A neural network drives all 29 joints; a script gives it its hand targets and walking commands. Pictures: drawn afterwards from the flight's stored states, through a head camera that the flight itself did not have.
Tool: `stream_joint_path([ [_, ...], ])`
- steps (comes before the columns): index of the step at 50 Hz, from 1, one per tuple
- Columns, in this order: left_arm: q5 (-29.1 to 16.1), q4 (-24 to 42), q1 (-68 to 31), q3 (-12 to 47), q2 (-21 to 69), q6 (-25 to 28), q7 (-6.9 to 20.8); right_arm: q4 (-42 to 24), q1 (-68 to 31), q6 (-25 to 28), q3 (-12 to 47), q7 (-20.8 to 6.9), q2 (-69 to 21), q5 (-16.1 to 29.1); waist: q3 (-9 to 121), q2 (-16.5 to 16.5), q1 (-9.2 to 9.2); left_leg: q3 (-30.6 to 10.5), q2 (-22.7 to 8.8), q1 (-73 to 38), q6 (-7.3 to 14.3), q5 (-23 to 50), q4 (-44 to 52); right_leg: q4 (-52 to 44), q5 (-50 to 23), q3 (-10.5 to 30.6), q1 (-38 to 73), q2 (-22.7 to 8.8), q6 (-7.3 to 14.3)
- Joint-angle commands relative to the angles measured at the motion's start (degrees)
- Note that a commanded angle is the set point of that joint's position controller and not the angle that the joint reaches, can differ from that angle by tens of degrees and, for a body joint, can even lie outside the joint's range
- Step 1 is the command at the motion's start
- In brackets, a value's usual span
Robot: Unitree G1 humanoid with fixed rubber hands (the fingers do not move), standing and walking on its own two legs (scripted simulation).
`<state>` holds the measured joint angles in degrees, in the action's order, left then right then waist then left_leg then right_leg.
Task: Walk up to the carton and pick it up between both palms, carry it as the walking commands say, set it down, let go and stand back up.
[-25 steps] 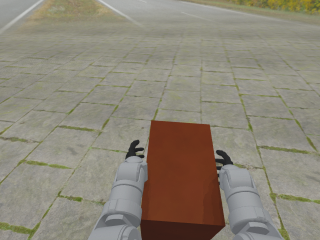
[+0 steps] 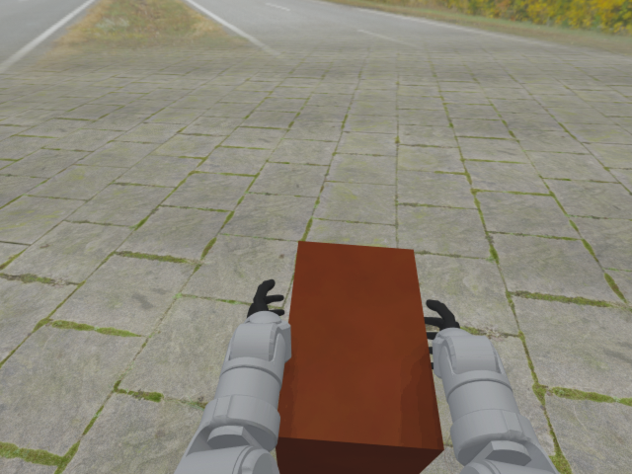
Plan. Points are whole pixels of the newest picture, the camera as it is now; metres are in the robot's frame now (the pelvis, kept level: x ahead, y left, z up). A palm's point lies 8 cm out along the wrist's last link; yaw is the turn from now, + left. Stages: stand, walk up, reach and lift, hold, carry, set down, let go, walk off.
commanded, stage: hold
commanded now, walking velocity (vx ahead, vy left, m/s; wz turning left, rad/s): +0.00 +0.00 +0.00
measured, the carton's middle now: (348, 359) +0.34 +0.00 -0.01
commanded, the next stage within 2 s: carry in 0.04 s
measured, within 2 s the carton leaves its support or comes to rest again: neither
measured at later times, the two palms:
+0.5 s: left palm (221, 346) +0.25 +0.15 +0.12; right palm (446, 365) +0.24 -0.11 +0.11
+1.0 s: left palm (170, 441) +0.16 +0.18 +0.09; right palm (427, 471) +0.14 -0.07 +0.08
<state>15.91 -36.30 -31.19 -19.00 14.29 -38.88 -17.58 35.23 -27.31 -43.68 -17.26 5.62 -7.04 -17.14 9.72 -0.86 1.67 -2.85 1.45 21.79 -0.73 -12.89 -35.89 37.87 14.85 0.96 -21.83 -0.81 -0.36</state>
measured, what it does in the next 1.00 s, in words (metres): walks backwards: left foot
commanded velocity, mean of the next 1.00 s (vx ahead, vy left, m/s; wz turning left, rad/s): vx -0.25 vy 0.00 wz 0.00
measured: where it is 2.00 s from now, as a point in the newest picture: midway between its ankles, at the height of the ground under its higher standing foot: outside the picture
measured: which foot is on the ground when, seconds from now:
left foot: down 0.00-0.64, up 0.66-0.80, down 0.82-1.00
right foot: down 0.00-0.86, up 0.88-1.00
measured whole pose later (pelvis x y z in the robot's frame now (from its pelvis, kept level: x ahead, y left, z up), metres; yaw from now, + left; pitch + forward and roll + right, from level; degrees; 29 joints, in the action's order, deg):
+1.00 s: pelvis -0.15 +0.03 -0.01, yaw +1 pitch -4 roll -2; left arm 5.9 -13.9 -33.3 -13.8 8.5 -73.5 -20.1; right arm 10.8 -27.8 -77.5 -11.2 13.1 -11.4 -10.9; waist 3.3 -1.9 1.4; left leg -2.8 -1.2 20.2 -0.3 -21.3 -45.4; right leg 59.1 24.1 1.0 -31.5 1.0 -2.1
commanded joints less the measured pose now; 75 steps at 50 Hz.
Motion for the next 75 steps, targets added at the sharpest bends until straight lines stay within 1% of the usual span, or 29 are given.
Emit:
stream_joint_path([
  [1,-16.59,1.1,-28.35,26.56,62.61,-0.89,32.97,-12.18,-48.86,6.5,28.16,-19.36,-68.32,20.12,20.54,-2.63,-1.5,1.82,4.04,-16.08,1.45,0.31,7.65,-13.08,2.05,3.29,11.85,4.59,-0.54],
  [2,-17.08,3.8,-33.15,29.05,58.78,0.49,31.57,-13.75,-48.27,7.17,29.39,-17.98,-62.77,21.32,24.56,-1.64,-2.77,-1.04,-7.88,-9.09,0.16,16.63,0.32,-4.27,-17.23,3.7,12.6,-7.36,-0.25],
  [5,-20.93,9.05,-29.55,32.41,58.12,-2.46,30.36,-21.03,-49.76,4.33,34.71,-16.33,-62.61,25.07,27.39,-1.08,-1.91,-0.92,-7.93,-6.45,-0.08,22.51,-2.61,-1.03,-28.64,5.33,13.4,-8.06,0.2],
  [8,-23.62,13.25,-33.81,32.86,56.18,-6.24,29.3,-26.26,-53.38,0.35,37.29,-14.83,-61.81,27.4,24.94,-5.28,-1.49,-0.34,-6.87,-1.25,-0.26,9.12,-2.14,-4.62,-21.27,8.51,13.99,-9.62,0.66],
  [13,-24.53,15.75,-33.97,32.6,53.57,-13.83,27.1,-24.26,-50.49,-7.07,35.57,-14.24,-61.26,28.27,17.03,-4.23,-1.52,-1.01,-6.54,-0.67,0.98,-2.07,1.88,-10.52,3.83,7.51,2.67,-8.81,0.8],
  [21,-31.51,22.88,-34.89,35.78,57.43,-25.26,26.13,-35.44,-55.75,-17.67,35.79,-13.33,-60.32,33.1,11.76,9.73,-0.81,-11.14,-13.5,10.09,2.79,-22.01,18.4,7.1,9.57,-2.44,4.7,0.58,-0.59],
  [25,-35.1,26.69,-37.99,37.37,59.46,-29.9,25.97,-36.5,-52.94,-22.56,35.27,-12.74,-61.54,34.2,10.26,12.61,-0.74,-9.46,-13.2,14.07,3.4,-22.17,16.66,5.22,9.14,-3.4,7.67,1.68,0.01],
  [28,-35.48,24.85,-38.51,35.38,60.4,-32.63,26.34,-36.1,-52.98,-25.46,34.11,-12.73,-61.3,33.63,8.72,7.38,-0.51,-6.34,-9.51,19.0,1.35,-22.62,12.03,0.84,9.89,0.37,11.04,0.1,0.93],
  [30,-34.46,25.26,-39.32,33.45,58.17,-34.07,26.31,-35.55,-53.73,-26.68,33.71,-12.87,-62.51,34.71,5.33,-11.42,-0.24,5.99,0.64,17.73,-0.84,-17.31,-12.42,-18.55,21.51,17.58,1.42,-13.34,4.93],
  [31,-33.08,22.69,-35.6,31.96,57.8,-34.92,26.32,-35.03,-55.2,-27.08,33.02,-12.77,-61.77,35.33,5.56,-16.07,0.01,8.12,2.5,10.02,-1.25,-15.09,-31.25,-29.05,27.09,26.74,-8.31,-23.29,8.36],
  [35,-32.36,22.47,-38.94,30.19,56.44,-36.7,26.83,-33.31,-60.46,-28.27,33.65,-12.83,-65.03,37.6,3.04,-18.85,-3.05,4.29,-0.36,-7.83,0.62,-11.56,-41.19,-32.01,26.02,12.5,-26.33,-17.83,2.13],
  [40,-31.29,21.14,-37.85,29.99,58.53,-36.63,25.1,-30.11,-56.34,-28.63,29.55,-13.02,-64.86,37.19,13.39,-5.94,-1.85,4.83,0.12,-7.79,1.12,-14.09,8.18,-10.55,11.5,6.83,-2.47,-7.88,0.73],
  [41,-30.34,19.9,-36.73,29.95,57.43,-36.02,24.87,-28.16,-53.11,-28.34,28.95,-13.33,-65.91,36.25,13.48,4.18,-2.38,-4.19,-4.24,-11.13,2.35,-15.47,11.75,-2.27,10.92,5.49,-7.29,-5.46,-0.01],
  [42,-32.56,24.67,-40.26,31.83,58.78,-35.55,24.62,-32.22,-54.34,-27.77,29.37,-13.22,-65.11,36.26,14.04,20.14,-2.35,-25.05,-20.39,-12.93,7.54,-3.38,15.08,11.77,15.15,-0.2,-15.93,1.29,-3.22],
  [43,-34.04,28.05,-41.79,34.16,61.26,-35.21,24.6,-36.08,-55.88,-27.39,30.96,-12.9,-66.19,36.57,11.96,20.63,-1.55,-26.93,-27.23,-5.86,10.96,15.27,12.24,20.38,18.26,-0.46,-16.64,0.89,-4.34],
  [44,-34.78,28.18,-41.24,34.0,61.13,-34.94,24.73,-36.96,-54.46,-27.21,31.3,-12.82,-66.04,37.36,12.21,15.24,-1.82,-23.45,-25.38,-0.67,12.69,15.78,10.94,27.21,18.22,1.29,-14.88,2.01,-3.08],
  [46,-38.16,32.77,-46.78,36.47,62.86,-33.94,25.26,-44.91,-59.45,-26.42,33.54,-12.25,-65.95,37.65,9.98,8.08,-1.65,-15.66,-18.05,5.91,10.05,6.46,11.5,34.03,11.59,0.48,-10.34,2.96,-2.63],
  [49,-39.4,33.43,-44.38,37.44,65.36,-34.85,24.82,-53.44,-62.63,-26.89,35.08,-10.91,-61.95,37.49,12.94,12.8,-1.11,-10.59,-14.69,-0.58,8.14,8.41,8.82,23.15,10.0,-0.36,-8.27,0.84,-2.12],
  [51,-38.56,32.43,-41.23,37.99,64.67,-36.11,24.16,-50.73,-58.49,-28.1,34.65,-9.95,-60.97,35.87,18.11,14.91,-1.42,-10.54,-15.09,-13.04,9.24,35.53,2.07,8.05,11.38,-1.45,-6.77,2.06,-1.48],
  [53,-36.68,30.85,-36.46,37.69,62.89,-36.58,23.74,-43.02,-49.65,-29.18,33.57,-10.27,-60.57,34.5,23.58,15.43,-0.56,-6.83,-14.09,-16.98,6.09,45.27,-5.63,-12.59,-2.88,-0.4,2.35,-0.07,-0.63],
  [56,-34.86,31.84,-33.14,36.95,58.99,-35.2,24.22,-41.24,-45.23,-28.75,34.8,-11.03,-61.91,35.49,24.64,-9.95,-0.86,1.97,-3.16,12.77,-1.09,-11.11,-19.72,-3.64,-64.23,24.27,26.48,-20.49,7.31],
  [57,-34.32,29.83,-30.08,37.27,60.15,-35.06,24.53,-40.82,-44.26,-28.55,35.22,-11.45,-62.03,35.78,23.53,-10.67,-0.37,4.31,-2.16,15.19,-1.33,-22.9,-22.92,-3.76,-61.37,21.92,26.02,-22.03,10.04],
  [58,-34.5,32.18,-32.36,37.32,60.24,-34.44,24.76,-44.36,-48.04,-27.88,37.35,-11.45,-63.26,37.16,21.83,-11.24,-0.4,2.89,-2.86,15.8,-1.5,-22.14,-22.62,-5.2,-55.26,22.0,24.3,-21.89,11.01],
  [64,-32.26,31.31,-32.44,35.26,57.06,-34.2,24.11,-46.54,-56.97,-28.09,41.29,-12.28,-62.02,40.03,18.05,-14.03,-1.7,7.24,-0.14,-4.37,-0.67,-3.58,-1.94,-5.85,-28.54,10.09,5.94,-11.97,4.42],
  [66,-32.71,32.39,-33.51,36.32,56.62,-34.39,23.61,-45.13,-53.96,-28.24,40.07,-12.24,-61.65,38.75,22.35,-4.07,-2.05,-1.83,-6.71,-11.95,1.6,7.23,6.46,1.38,-16.85,6.78,3.33,-7.34,1.87],
  [67,-33.01,31.98,-32.64,36.7,56.89,-34.56,23.5,-45.63,-52.94,-28.23,39.75,-12.1,-59.86,37.93,22.44,9.39,-2.11,-17.55,-19.0,-15.63,5.8,22.34,10.39,9.2,-0.57,2.12,-4.61,-1.29,-1.21],
  [68,-32.57,32.94,-31.87,37.2,58.18,-34.15,23.41,-44.5,-50.36,-27.99,39.46,-12.33,-61.21,37.82,21.49,17.0,-2.03,-23.62,-26.35,-12.56,11.0,24.61,12.48,17.54,18.84,-1.31,-8.26,2.7,-2.06],
  [71,-35.98,35.65,-37.01,41.36,61.79,-33.35,23.98,-48.74,-52.79,-26.81,39.03,-12.78,-61.52,37.68,14.95,13.12,-1.39,-16.23,-19.93,0.33,9.87,-6.75,16.73,25.76,15.21,-0.08,-4.09,1.56,-1.22],
  [75,-36.72,35.11,-36.5,41.04,60.79,-34.45,24.13,-46.13,-49.03,-27.95,37.81,-12.24,-60.44,36.01,15.17,15.45,-1.05,-10.8,-17.01,-2.48,7.58,-0.16,14.85,9.06,12.83,-3.24,-0.14,1.61,-0.45],
])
